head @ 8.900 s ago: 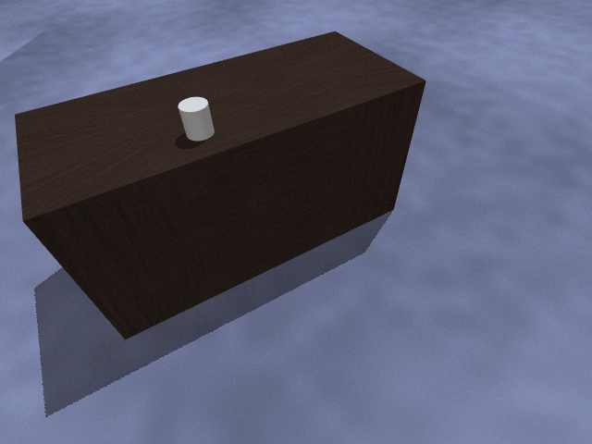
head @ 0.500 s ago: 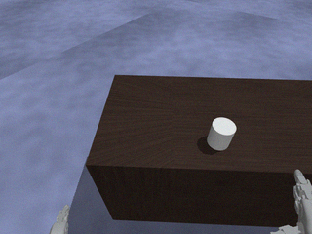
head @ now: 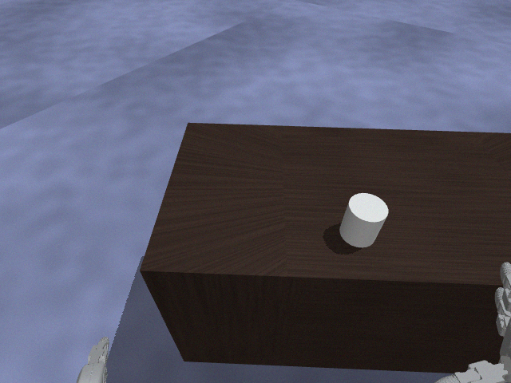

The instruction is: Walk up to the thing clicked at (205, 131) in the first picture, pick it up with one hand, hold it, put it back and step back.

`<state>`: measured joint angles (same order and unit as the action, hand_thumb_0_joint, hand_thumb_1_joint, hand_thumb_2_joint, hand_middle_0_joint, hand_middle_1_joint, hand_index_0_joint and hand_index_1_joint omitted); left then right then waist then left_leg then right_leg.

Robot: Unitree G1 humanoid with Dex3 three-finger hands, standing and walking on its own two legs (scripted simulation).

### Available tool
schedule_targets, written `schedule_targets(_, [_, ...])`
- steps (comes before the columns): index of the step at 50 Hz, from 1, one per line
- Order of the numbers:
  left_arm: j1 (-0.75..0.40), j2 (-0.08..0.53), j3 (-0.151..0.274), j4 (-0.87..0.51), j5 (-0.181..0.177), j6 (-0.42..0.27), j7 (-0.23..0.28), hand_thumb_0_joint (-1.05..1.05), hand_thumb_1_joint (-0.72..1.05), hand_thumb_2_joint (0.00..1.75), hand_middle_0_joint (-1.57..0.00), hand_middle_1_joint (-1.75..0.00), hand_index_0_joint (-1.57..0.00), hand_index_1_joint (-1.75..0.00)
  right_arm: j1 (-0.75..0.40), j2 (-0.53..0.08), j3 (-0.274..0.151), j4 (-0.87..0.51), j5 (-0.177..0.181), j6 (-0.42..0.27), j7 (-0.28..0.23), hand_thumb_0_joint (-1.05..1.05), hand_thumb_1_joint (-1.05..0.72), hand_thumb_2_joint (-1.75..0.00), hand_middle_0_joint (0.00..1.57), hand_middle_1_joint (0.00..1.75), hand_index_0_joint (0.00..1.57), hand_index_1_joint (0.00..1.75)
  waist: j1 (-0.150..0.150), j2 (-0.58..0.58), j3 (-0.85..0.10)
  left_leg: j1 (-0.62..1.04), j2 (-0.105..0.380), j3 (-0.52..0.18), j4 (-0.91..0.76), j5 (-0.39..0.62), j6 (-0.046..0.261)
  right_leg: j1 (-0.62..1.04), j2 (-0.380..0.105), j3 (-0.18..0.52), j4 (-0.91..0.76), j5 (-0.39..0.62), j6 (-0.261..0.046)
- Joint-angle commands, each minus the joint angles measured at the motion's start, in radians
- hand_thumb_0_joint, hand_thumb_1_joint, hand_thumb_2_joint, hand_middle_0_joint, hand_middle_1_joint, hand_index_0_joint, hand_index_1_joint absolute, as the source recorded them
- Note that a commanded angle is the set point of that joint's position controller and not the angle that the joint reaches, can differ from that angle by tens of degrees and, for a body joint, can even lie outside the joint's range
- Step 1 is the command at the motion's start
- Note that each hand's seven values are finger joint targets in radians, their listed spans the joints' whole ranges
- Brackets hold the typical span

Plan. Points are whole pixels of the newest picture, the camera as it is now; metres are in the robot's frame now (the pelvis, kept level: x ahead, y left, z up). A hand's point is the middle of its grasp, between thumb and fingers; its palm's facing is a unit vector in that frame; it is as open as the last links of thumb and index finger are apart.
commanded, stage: go down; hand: right
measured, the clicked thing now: (362, 220) +0.48 -0.23 -0.08
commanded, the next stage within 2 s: none
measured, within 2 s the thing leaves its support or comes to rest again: neither
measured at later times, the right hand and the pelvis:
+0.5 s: hand (492, 270) +0.28 -0.35 +0.05, palm faces +0.24 +0.97 +0.01, open 17.5 cm; pelvis +0.00 -0.01 -0.02, yaw +1 degrees
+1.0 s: hand (500, 239) +0.33 -0.39 +0.06, palm faces +0.22 +0.98 +0.02, open 17.5 cm; pelvis -0.02 -0.03 -0.03, yaw +1 degrees
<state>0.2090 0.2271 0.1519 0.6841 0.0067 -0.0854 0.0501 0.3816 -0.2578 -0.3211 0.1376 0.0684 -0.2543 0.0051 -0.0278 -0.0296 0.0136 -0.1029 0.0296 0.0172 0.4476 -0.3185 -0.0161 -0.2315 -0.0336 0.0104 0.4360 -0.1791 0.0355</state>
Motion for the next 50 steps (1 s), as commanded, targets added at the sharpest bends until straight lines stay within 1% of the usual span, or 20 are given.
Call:
schedule_targets(1, [-0.104,0.180,0.064,-0.139,-0.005,-0.053,0.026,0.00,-0.53,0.02,-0.05,-0.05,-0.06,-0.04,-0.238,-0.263,-0.166,-0.112,0.050,-0.097,0.032,0.00,0.58,-0.07,0.01,0.07,0.04,0.07,0.032,0.066,-0.078,-0.157,-0.028,0.014,-0.087,0.188,-0.002,0.131,0.035,-0.036,-0.025,0.099,-0.050])
schedule_targets(3, [-0.118,0.113,-0.006,-0.139,-0.012,-0.055,0.033,0.00,-0.53,0.02,-0.05,-0.05,-0.06,-0.05,-0.346,-0.324,-0.202,-0.102,0.079,-0.127,0.073,0.00,0.58,-0.08,0.01,0.07,0.03,0.07,0.022,0.058,-0.112,-0.146,-0.010,-0.016,-0.080,0.227,-0.013,0.121,0.043,-0.034,0.007,0.131,-0.053])
schedule_targets(5, [-0.135,0.103,-0.032,-0.112,-0.018,-0.064,0.047,0.00,-0.53,0.03,-0.05,-0.05,-0.06,-0.05,-0.396,-0.337,-0.212,-0.009,0.117,-0.135,0.132,0.00,0.61,-0.09,0.00,0.08,0.03,0.08,0.024,0.051,-0.115,-0.149,-0.002,-0.030,-0.057,0.270,-0.026,0.089,0.044,-0.028,0.035,0.147,-0.057])
schedule_targets(7, [-0.090,0.143,-0.001,-0.031,-0.026,-0.061,0.063,0.00,-0.54,0.03,-0.05,-0.05,-0.06,-0.05,-0.449,-0.389,-0.243,0.096,0.157,-0.127,0.205,0.00,0.61,-0.08,0.00,0.07,0.03,0.07,0.043,-0.001,-0.106,-0.197,0.001,-0.040,-0.019,0.279,-0.026,0.053,0.043,-0.024,0.065,0.143,-0.058])
schedule_targets(8, [-0.124,0.137,-0.027,-0.050,-0.028,-0.064,0.067,0.00,-0.53,0.02,-0.05,-0.05,-0.06,-0.05,-0.493,-0.413,-0.259,0.119,0.174,-0.126,0.241,0.00,0.60,-0.08,0.01,0.07,0.03,0.07,0.038,-0.013,-0.137,-0.206,0.000,-0.040,0.002,0.277,-0.024,0.047,0.039,-0.022,0.081,0.146,-0.056])
schedule_targets(10, [-0.153,0.173,-0.016,-0.091,-0.028,-0.070,0.082,0.00,-0.53,0.02,-0.05,-0.05,-0.06,-0.04,-0.541,-0.479,-0.308,0.185,0.204,-0.120,0.304,0.00,0.58,-0.07,0.01,0.07,0.03,0.07,0.037,-0.015,-0.185,-0.207,0.002,-0.048,0.016,0.259,-0.024,0.027,0.034,-0.017,0.102,0.139,-0.053])
schedule_targets(14, [-0.081,0.096,-0.114,-0.134,-0.039,-0.082,0.087,0.00,-0.52,0.01,-0.05,-0.05,-0.06,-0.03,-0.568,-0.506,-0.337,0.341,0.265,-0.120,0.416,0.00,0.54,-0.07,0.03,0.07,0.04,0.07,0.032,0.011,-0.220,-0.205,-0.006,-0.030,0.049,0.325,-0.025,-0.001,0.029,-0.009,0.129,0.191,-0.060])
schedule_targets(17, [-0.050,0.188,-0.055,-0.204,-0.032,-0.095,0.101,0.00,-0.53,0.03,-0.05,-0.06,-0.06,-0.05,-0.625,-0.580,-0.374,0.417,0.291,-0.118,0.473,0.00,0.55,-0.08,0.03,0.08,0.05,0.08,0.038,0.010,-0.283,-0.219,-0.015,-0.011,0.077,0.358,-0.020,0.017,0.026,-0.005,0.144,0.225,-0.061])
schedule_targets(19, [-0.035,0.196,-0.047,-0.177,-0.030,-0.100,0.102,0.00,-0.54,0.03,-0.05,-0.06,-0.06,-0.05,-0.655,-0.567,-0.358,0.455,0.304,-0.118,0.501,0.00,0.56,-0.09,0.01,0.07,0.03,0.07,0.030,-0.034,-0.263,-0.260,-0.022,0.002,0.097,0.322,-0.010,0.007,0.024,-0.006,0.155,0.215,-0.060])
schedule_targets(21, [-0.034,0.226,-0.007,-0.161,-0.026,-0.112,0.103,0.00,-0.55,0.04,-0.06,-0.06,-0.06,-0.06,-0.698,-0.560,-0.339,0.429,0.300,-0.123,0.516,0.00,0.55,-0.09,0.01,0.07,0.03,0.07,0.033,-0.085,-0.293,-0.310,-0.034,0.016,0.121,0.271,0.003,0.035,0.010,0.000,0.163,0.220,-0.055])
schedule_targets(24, [-0.083,0.201,-0.041,-0.204,-0.021,-0.128,0.101,0.00,-0.55,0.05,-0.06,-0.06,-0.06,-0.06,-0.745,-0.576,-0.331,0.397,0.273,-0.133,0.512,0.00,0.53,-0.08,0.01,0.06,0.03,0.07,0.022,-0.094,-0.309,-0.314,-0.043,0.020,0.119,0.220,0.013,0.025,0.002,0.002,0.173,0.207,-0.049])
schedule_targets(28, [-0.099,0.142,-0.106,-0.218,-0.018,-0.137,0.103,0.00,-0.55,0.05,-0.06,-0.06,-0.06,-0.06,-0.815,-0.599,-0.347,0.368,0.281,-0.158,0.504,0.00,0.54,-0.09,0.01,0.07,0.03,0.07,0.017,-0.086,-0.337,-0.285,-0.051,0.023,0.124,0.173,0.019,-0.018,0.000,0.006,0.171,0.136,-0.042])
schedule_targets(29, [-0.077,0.173,-0.082,-0.200,-0.018,-0.135,0.111,0.00,-0.55,0.04,-0.06,-0.06,-0.06,-0.06,-0.812,-0.614,-0.356,0.387,0.282,-0.157,0.501,0.00,0.52,-0.09,0.01,0.07,0.03,0.07,0.022,-0.082,-0.336,-0.290,-0.054,0.023,0.127,0.161,0.020,-0.026,-0.002,0.007,0.164,0.126,-0.039])
schedule_targets(31, [-0.075,0.154,-0.118,-0.243,-0.020,-0.138,0.116,0.00,-0.54,0.04,-0.06,-0.06,-0.06,-0.06,-0.863,-0.634,-0.352,0.398,0.276,-0.157,0.495,0.00,0.52,-0.09,0.01,0.07,0.03,0.07,0.032,-0.095,-0.321,-0.292,-0.053,0.021,0.114,0.136,0.022,-0.032,-0.001,0.005,0.157,0.079,-0.037])
schedule_targets(33, [-0.002,0.197,-0.065,-0.203,-0.017,-0.139,0.129,0.00,-0.54,0.04,-0.05,-0.06,-0.06,-0.05,-0.879,-0.657,-0.351,0.449,0.269,-0.144,0.496,0.00,0.51,-0.10,0.01,0.07,0.03,0.07,0.065,-0.104,-0.296,-0.329,-0.054,0.020,0.116,0.118,0.021,-0.037,-0.003,0.006,0.153,0.042,-0.037])
schedule_targets(34, [0.026,0.189,-0.076,-0.183,-0.013,-0.137,0.129,0.00,-0.53,0.03,-0.05,-0.06,-0.06,-0.05,-0.894,-0.690,-0.366,0.449,0.262,-0.139,0.494,0.00,0.51,-0.09,0.02,0.07,0.03,0.07,0.060,-0.130,-0.297,-0.324,-0.049,0.017,0.113,0.120,0.021,-0.041,0.001,0.004,0.154,0.035,-0.037])
schedule_targets(36, [0.046,0.190,-0.069,-0.175,-0.009,-0.143,0.131,0.00,-0.53,0.03,-0.05,-0.06,-0.06,-0.04,-0.922,-0.680,-0.344,0.485,0.252,-0.124,0.501,0.00,0.52,-0.09,0.01,0.07,0.03,0.07,0.078,-0.143,-0.285,-0.369,-0.047,0.013,0.125,0.122,0.021,-0.046,0.000,0.002,0.168,0.038,-0.036])
schedule_targets(39, [0.052,0.157,-0.111,-0.212,-0.008,-0.159,0.123,0.00,-0.53,0.03,-0.05,-0.06,-0.06,-0.05,-0.971,-0.676,-0.322,0.528,0.243,-0.108,0.513,0.00,0.53,-0.09,0.01,0.07,0.03,0.07,0.096,-0.132,-0.259,-0.411,-0.050,0.018,0.130,0.077,0.021,-0.074,-0.007,0.004,0.174,-0.021,-0.036])
schedule_targets(41, [0.023,0.168,-0.098,-0.200,-0.004,-0.171,0.121,0.00,-0.53,0.03,-0.05,-0.06,-0.06,-0.04,-1.006,-0.693,-0.321,0.559,0.243,-0.109,0.525,0.00,0.56,-0.09,0.01,0.07,0.03,0.07,0.101,-0.149,-0.264,-0.460,-0.055,0.027,0.156,0.040,0.023,-0.099,-0.018,0.017,0.182,-0.058,-0.030])
schedule_targets(50, [0.007,0.226,-0.092,-0.339,-0.003,-0.192,0.131,0.00,-0.53,0.04,-0.05,-0.05,-0.06,-0.04,-1.079,-0.835,-0.400,0.692,0.237,-0.101,0.533,0.00,0.52,-0.05,0.04,0.05,0.04,0.05,0.087,-0.089,-0.410,-0.436,-0.053,0.013,0.203,0.068,0.017,-0.128,-0.007,0.026,0.257,-0.019,-0.045])
